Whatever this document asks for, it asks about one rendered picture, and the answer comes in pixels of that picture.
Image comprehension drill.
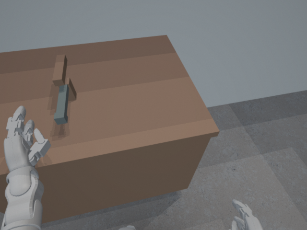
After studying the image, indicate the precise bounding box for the robot left forearm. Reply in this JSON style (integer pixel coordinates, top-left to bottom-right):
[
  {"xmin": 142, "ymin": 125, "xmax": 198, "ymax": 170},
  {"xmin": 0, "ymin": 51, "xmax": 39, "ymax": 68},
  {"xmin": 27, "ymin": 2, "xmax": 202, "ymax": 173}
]
[{"xmin": 1, "ymin": 166, "xmax": 44, "ymax": 230}]

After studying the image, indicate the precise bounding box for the tap lever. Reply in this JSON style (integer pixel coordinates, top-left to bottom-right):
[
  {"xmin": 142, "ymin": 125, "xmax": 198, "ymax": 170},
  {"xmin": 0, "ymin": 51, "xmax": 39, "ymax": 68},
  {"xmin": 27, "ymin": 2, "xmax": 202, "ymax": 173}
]
[{"xmin": 54, "ymin": 84, "xmax": 69, "ymax": 125}]

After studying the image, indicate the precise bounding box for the right robot hand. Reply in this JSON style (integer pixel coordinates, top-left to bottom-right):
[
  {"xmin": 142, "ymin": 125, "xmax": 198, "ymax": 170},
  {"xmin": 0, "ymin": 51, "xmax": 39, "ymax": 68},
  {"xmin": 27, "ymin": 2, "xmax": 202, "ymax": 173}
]
[{"xmin": 229, "ymin": 199, "xmax": 263, "ymax": 230}]

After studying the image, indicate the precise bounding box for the left robot hand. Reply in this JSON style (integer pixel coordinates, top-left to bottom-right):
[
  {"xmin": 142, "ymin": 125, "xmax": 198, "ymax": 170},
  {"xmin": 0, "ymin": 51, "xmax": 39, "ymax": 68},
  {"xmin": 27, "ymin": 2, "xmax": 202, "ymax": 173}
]
[{"xmin": 4, "ymin": 105, "xmax": 51, "ymax": 172}]

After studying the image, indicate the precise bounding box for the counter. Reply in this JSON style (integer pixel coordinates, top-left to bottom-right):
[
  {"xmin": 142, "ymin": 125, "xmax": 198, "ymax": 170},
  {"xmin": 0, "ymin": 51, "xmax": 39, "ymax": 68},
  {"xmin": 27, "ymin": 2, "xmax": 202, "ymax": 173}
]
[{"xmin": 0, "ymin": 35, "xmax": 220, "ymax": 224}]

